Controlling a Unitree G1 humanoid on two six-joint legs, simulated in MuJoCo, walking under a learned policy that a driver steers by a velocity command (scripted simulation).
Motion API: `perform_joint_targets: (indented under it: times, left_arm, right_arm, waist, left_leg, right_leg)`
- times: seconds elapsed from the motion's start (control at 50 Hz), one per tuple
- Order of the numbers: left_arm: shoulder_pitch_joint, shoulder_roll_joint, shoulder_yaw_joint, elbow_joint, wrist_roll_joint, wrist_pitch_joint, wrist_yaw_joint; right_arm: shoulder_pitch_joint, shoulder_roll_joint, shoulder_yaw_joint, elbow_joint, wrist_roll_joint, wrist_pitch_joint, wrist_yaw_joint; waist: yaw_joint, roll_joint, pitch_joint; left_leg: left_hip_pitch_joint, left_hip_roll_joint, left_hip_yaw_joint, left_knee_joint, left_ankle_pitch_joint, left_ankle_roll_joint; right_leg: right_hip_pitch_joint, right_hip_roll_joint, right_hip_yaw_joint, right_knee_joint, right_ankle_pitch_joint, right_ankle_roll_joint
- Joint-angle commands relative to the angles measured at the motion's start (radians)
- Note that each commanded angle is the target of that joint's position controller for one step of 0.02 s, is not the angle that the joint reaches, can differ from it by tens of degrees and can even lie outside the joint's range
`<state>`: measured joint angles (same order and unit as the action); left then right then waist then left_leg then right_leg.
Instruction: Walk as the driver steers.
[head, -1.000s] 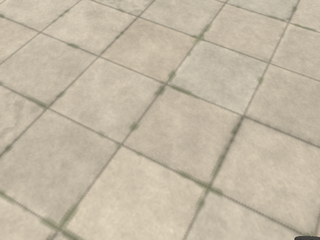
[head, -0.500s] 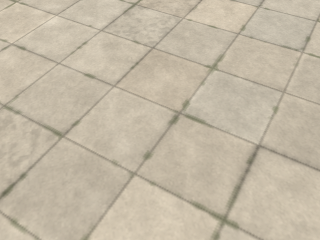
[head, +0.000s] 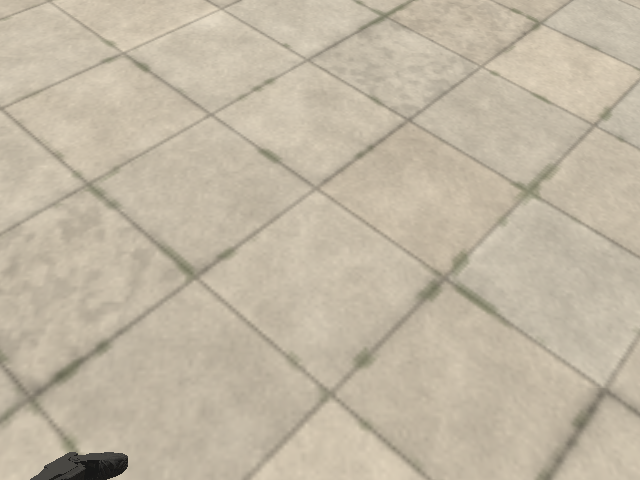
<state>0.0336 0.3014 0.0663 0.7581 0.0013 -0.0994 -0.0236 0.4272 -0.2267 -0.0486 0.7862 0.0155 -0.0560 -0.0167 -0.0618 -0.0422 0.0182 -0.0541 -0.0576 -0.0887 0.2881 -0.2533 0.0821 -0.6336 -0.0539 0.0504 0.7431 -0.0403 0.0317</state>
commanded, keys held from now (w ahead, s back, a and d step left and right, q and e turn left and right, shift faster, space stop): w+q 1.00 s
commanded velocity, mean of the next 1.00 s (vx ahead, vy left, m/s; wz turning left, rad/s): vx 0.49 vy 0.00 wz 0.59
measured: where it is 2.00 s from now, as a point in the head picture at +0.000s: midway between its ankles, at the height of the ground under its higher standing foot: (40, 287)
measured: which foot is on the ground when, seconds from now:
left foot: down 0.00-0.20, up 0.22-0.70, down 0.72-1.00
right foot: up 0.00-0.18, down 0.20-0.72, up 0.74-1.00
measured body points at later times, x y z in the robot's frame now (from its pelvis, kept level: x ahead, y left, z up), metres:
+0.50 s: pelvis +0.29 -0.02 -0.01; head +0.32 +0.01 +0.44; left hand +0.25 +0.27 -0.13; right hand +0.54 -0.23 -0.09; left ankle +0.34 +0.16 -0.68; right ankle +0.29 -0.13 -0.75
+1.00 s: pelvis +0.54 +0.16 +0.00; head +0.56 +0.20 +0.45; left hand +0.57 +0.49 -0.09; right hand +0.76 -0.04 -0.10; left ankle +0.48 +0.21 -0.75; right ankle +0.77 +0.07 -0.68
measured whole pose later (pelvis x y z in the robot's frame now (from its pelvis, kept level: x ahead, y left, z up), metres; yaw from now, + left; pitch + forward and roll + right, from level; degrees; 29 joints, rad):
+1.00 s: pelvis +0.54 +0.16 +0.00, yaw +35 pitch +2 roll -1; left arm 0.06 0.32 0.05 0.70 0.01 -0.09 -0.01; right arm 0.34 -0.28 -0.06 0.68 0.01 -0.05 0.00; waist -0.06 -0.04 0.05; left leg -0.17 -0.10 -0.10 0.35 -0.19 0.10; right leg -0.66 -0.09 0.08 0.82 -0.10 0.06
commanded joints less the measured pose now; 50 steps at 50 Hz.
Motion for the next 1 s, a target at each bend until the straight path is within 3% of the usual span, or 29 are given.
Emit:
perform_joint_targets:
  times: [0.02, 0.08, 0.14, 0.16, 0.18, 0.2, 0.22, 0.24, 0.26, 0.28, 0.3, 0.32, 0.34, 0.4, 0.46, 0.54, 0.62, 0.66, 0.68, 0.7, 0.72, 0.74, 0.76, 0.78, 0.8, 0.82, 0.86, 0.92, 1.0]
  left_arm:
    - [-0.177, 0.028, 0.000, -0.113, -0.009, -0.014, -0.012]
    - [-0.223, 0.043, 0.002, -0.146, -0.014, -0.020, -0.021]
    - [-0.187, 0.077, 0.015, -0.149, -0.014, -0.031, -0.022]
    - [-0.143, 0.093, 0.023, -0.141, -0.013, -0.034, -0.018]
    - [-0.046, 0.123, 0.039, -0.119, -0.011, -0.037, -0.010]
    - [0.104, 0.156, 0.054, -0.094, -0.004, -0.037, -0.002]
    - [0.284, 0.219, 0.064, -0.082, 0.011, -0.030, 0.010]
    - [0.306, 0.239, 0.067, -0.049, 0.015, -0.024, -0.004]
    - [0.269, 0.122, 0.041, -0.069, -0.001, -0.019, -0.004]
    - [0.213, 0.075, 0.030, -0.074, -0.007, -0.012, 0.005]
    - [0.167, 0.073, 0.026, -0.069, 0.001, -0.006, 0.007]
    - [0.147, 0.063, 0.024, -0.056, 0.009, -0.005, 0.008]
    - [0.139, 0.060, 0.022, -0.048, 0.019, -0.010, 0.011]
    - [0.135, 0.070, 0.030, -0.019, 0.000, -0.027, 0.011]
    - [0.147, 0.114, 0.044, -0.002, -0.002, -0.027, 0.013]
    - [0.167, 0.142, 0.048, 0.008, -0.007, -0.011, 0.018]
    - [0.231, 0.185, 0.059, 0.031, -0.028, 0.014, 0.019]
    - [0.231, 0.216, 0.068, 0.031, -0.039, 0.030, 0.023]
    - [0.225, 0.227, 0.071, 0.028, -0.044, 0.039, 0.025]
    - [0.215, 0.212, 0.063, 0.022, -0.046, 0.046, 0.029]
    - [0.239, 0.159, 0.040, 0.005, -0.015, 0.044, 0.034]
    - [0.325, 0.018, -0.008, -0.063, 0.020, 0.019, 0.021]
    - [0.210, 0.109, 0.004, -0.068, -0.017, -0.014, 0.011]
    - [0.123, 0.157, 0.017, -0.095, -0.050, -0.031, 0.005]
    - [0.119, 0.138, 0.010, -0.094, -0.037, -0.041, 0.011]
    - [0.125, 0.138, 0.013, -0.082, -0.009, -0.041, 0.018]
    - [0.153, 0.141, 0.018, -0.076, 0.003, -0.022, 0.015]
    - [0.120, 0.101, 0.008, -0.084, 0.016, 0.003, 0.016]
    - [-0.036, 0.059, -0.011, -0.123, 0.011, 0.003, 0.009]
  right_arm:
    - [0.010, -0.204, -0.057, -0.050, 0.004, -0.009, -0.019]
    - [0.039, -0.201, -0.060, -0.032, 0.014, -0.003, -0.020]
    - [0.028, -0.206, -0.069, -0.028, 0.013, 0.011, -0.029]
    - [0.017, -0.209, -0.072, -0.033, 0.010, 0.017, -0.029]
    - [-0.001, -0.207, -0.071, -0.043, 0.006, 0.022, -0.026]
    - [-0.034, -0.192, -0.062, -0.065, -0.001, 0.024, -0.019]
    - [-0.028, -0.131, -0.038, -0.094, -0.027, 0.021, -0.014]
    - [0.153, -0.049, -0.017, -0.107, 0.017, 0.011, -0.008]
    - [0.106, -0.168, -0.036, -0.072, 0.035, 0.011, -0.012]
    - [-0.020, -0.221, -0.050, -0.094, 0.032, 0.012, -0.009]
    - [-0.078, -0.213, -0.050, -0.105, 0.020, 0.013, -0.012]
    - [-0.114, -0.199, -0.053, -0.117, 0.006, 0.011, -0.008]
    - [-0.100, -0.177, -0.052, -0.121, 0.011, 0.017, -0.002]
    - [-0.128, -0.121, -0.038, -0.146, 0.016, 0.037, 0.002]
    - [-0.186, -0.115, -0.030, -0.175, 0.006, 0.036, 0.011]
    - [-0.304, -0.106, -0.018, -0.199, 0.008, 0.019, 0.040]
    - [-0.401, -0.120, -0.020, -0.248, 0.011, 0.022, 0.062]
    - [-0.370, -0.155, -0.038, -0.257, 0.004, 0.028, 0.066]
    - [-0.289, -0.187, -0.057, -0.243, 0.003, 0.032, 0.065]
    - [-0.126, -0.235, -0.087, -0.199, 0.007, 0.037, 0.057]
    - [0.052, -0.319, -0.123, -0.155, 0.014, 0.049, 0.037]
    - [-0.004, -0.434, -0.132, -0.172, 0.021, 0.037, 0.035]
    - [0.014, -0.333, -0.102, -0.209, 0.013, 0.017, 0.044]
    - [-0.018, -0.278, -0.083, -0.194, 0.002, 0.000, 0.048]
    - [-0.073, -0.256, -0.074, -0.194, 0.003, -0.008, 0.048]
    - [-0.138, -0.226, -0.065, -0.202, 0.001, -0.007, 0.044]
    - [-0.194, -0.203, -0.054, -0.223, -0.015, -0.009, 0.035]
    - [-0.170, -0.223, -0.059, -0.201, -0.007, -0.014, 0.016]
    - [-0.118, -0.239, -0.063, -0.168, 0.001, -0.006, -0.002]
  waist:
    - [-0.011, 0.129, 0.058]
    - [-0.020, 0.128, 0.070]
    - [0.008, 0.152, 0.056]
    - [0.029, 0.170, 0.032]
    - [0.075, 0.183, -0.034]
    - [0.155, 0.176, -0.157]
    - [0.205, 0.047, -0.341]
    - [0.093, -0.347, -0.470]
    - [0.123, -0.200, -0.351]
    - [0.142, -0.093, -0.197]
    - [0.117, -0.001, -0.112]
    - [0.099, 0.007, -0.058]
    - [0.072, -0.025, -0.047]
    - [0.058, -0.035, -0.001]
    - [0.066, -0.010, 0.015]
    - [0.109, 0.006, 0.039]
    - [0.131, -0.003, 0.065]
    - [0.093, -0.028, 0.027]
    - [0.039, -0.036, -0.027]
    - [-0.052, -0.019, -0.108]
    - [-0.119, 0.087, -0.204]
    - [0.026, 0.354, -0.301]
    - [-0.058, 0.212, -0.387]
    - [-0.063, 0.159, -0.238]
    - [-0.018, 0.087, -0.163]
    - [0.024, 0.064, -0.112]
    - [0.072, 0.098, -0.091]
    - [0.075, 0.076, -0.053]
    - [0.019, 0.105, -0.007]
  left_leg:
    - [-0.075, 0.189, -0.165, -0.110, 0.198, 0.119]
    - [-0.048, 0.214, -0.211, -0.070, 0.204, 0.109]
    - [0.027, 0.245, -0.254, 0.006, 0.314, 0.089]
    - [0.040, 0.241, -0.259, 0.057, 0.423, 0.079]
    - [0.035, 0.208, -0.244, 0.161, 0.583, 0.062]
    - [-0.045, 0.152, -0.215, 0.353, 0.599, 0.028]
    - [-0.232, 0.069, -0.161, 0.652, 0.297, -0.005]
    - [-0.578, -0.047, -0.123, 0.964, -0.363, -0.059]
    - [-0.670, 0.038, -0.139, 1.065, -0.303, -0.065]
    - [-0.692, 0.075, -0.092, 1.055, -0.204, -0.067]
    - [-0.649, 0.117, -0.060, 1.024, -0.133, -0.070]
    - [-0.619, 0.147, -0.055, 0.978, -0.098, -0.067]
    - [-0.569, 0.173, -0.056, 0.953, -0.078, -0.062]
    - [-0.589, 0.205, -0.030, 0.866, -0.069, -0.066]
    - [-0.640, 0.215, -0.020, 0.737, 0.058, -0.080]
    - [-0.582, 0.186, 0.055, 0.496, 0.258, -0.070]
    - [-0.575, 0.155, 0.106, 0.368, 0.215, -0.035]
    - [-0.492, 0.097, 0.156, 0.345, 0.109, 0.003]
    - [-0.378, 0.053, 0.186, 0.332, 0.072, 0.029]
    - [-0.150, 0.003, 0.202, 0.281, 0.115, 0.065]
    - [0.161, 0.092, 0.022, 0.270, 0.113, 0.121]
    - [0.439, 0.340, -0.575, 0.147, -0.123, 0.313]
    - [0.463, 0.384, -0.745, 0.006, -0.245, 0.319]
    - [0.365, 0.362, -0.607, -0.013, -0.154, 0.269]
    - [0.227, 0.322, -0.494, -0.004, -0.037, 0.240]
    - [0.099, 0.284, -0.396, -0.005, 0.086, 0.218]
    - [-0.032, 0.245, -0.321, -0.041, 0.225, 0.216]
    - [-0.131, 0.212, -0.232, -0.063, 0.341, 0.220]
    - [-0.189, 0.145, -0.165, -0.053, 0.241, 0.159]
  right_leg:
    - [0.013, 0.052, -0.030, -0.173, 0.132, 0.021]
    - [0.042, 0.059, -0.004, -0.243, 0.153, 0.006]
    - [0.092, 0.060, 0.009, -0.275, 0.078, -0.024]
    - [0.154, 0.071, -0.006, -0.276, 0.025, -0.039]
    - [0.295, 0.091, -0.035, -0.289, 0.003, -0.065]
    - [0.540, 0.039, -0.005, -0.275, 0.018, -0.109]
    - [0.861, -0.155, 0.204, -0.227, -0.064, -0.167]
    - [1.130, -0.375, 0.723, -0.378, -0.301, -0.315]
    - [1.038, -0.341, 0.710, -0.440, -0.460, -0.275]
    - [0.879, -0.303, 0.515, -0.455, -0.418, -0.235]
    - [0.725, -0.266, 0.392, -0.476, -0.278, -0.220]
    - [0.617, -0.235, 0.307, -0.499, -0.180, -0.219]
    - [0.552, -0.216, 0.242, -0.527, -0.139, -0.215]
    - [0.483, -0.221, 0.126, -0.602, -0.079, -0.242]
    - [0.505, -0.226, 0.024, -0.631, 0.005, -0.252]
    - [0.532, -0.180, -0.141, -0.621, 0.090, -0.206]
    - [0.652, -0.217, -0.195, -0.578, 0.149, -0.172]
    - [0.706, -0.225, -0.230, -0.457, 0.434, -0.151]
    - [0.706, -0.216, -0.253, -0.320, 0.583, -0.137]
    - [0.628, -0.184, -0.287, -0.108, 0.622, -0.107]
    - [0.384, -0.143, -0.292, 0.210, 0.329, -0.059]
    - [-0.050, 0.060, -0.181, 0.556, -0.546, -0.003]
    - [-0.152, 0.058, 0.030, 0.645, -0.555, -0.021]
    - [-0.220, 0.020, 0.028, 0.623, -0.449, -0.043]
    - [-0.177, -0.022, 0.030, 0.536, -0.363, -0.051]
    - [-0.108, -0.051, 0.032, 0.451, -0.313, -0.043]
    - [-0.004, -0.069, 0.036, 0.379, -0.260, -0.024]
    - [0.010, -0.047, 0.006, 0.247, -0.177, 0.023]
    - [0.063, 0.010, -0.003, -0.062, 0.079, 0.045]
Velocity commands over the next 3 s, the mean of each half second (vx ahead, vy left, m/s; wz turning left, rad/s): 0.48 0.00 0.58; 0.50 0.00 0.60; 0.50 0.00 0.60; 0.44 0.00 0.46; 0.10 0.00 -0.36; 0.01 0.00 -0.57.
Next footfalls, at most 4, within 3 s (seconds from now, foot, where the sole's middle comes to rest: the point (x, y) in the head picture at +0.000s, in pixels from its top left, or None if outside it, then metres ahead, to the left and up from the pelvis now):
0.20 right None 0.33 -0.12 -0.79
0.72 left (179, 468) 0.52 0.23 -0.79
1.20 right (193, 319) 0.87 0.22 -0.79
1.72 left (20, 332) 0.84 0.61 -0.79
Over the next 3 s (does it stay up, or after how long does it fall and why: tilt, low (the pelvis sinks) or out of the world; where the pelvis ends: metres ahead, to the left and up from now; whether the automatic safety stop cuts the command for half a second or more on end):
stays up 0.97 0.72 -0.01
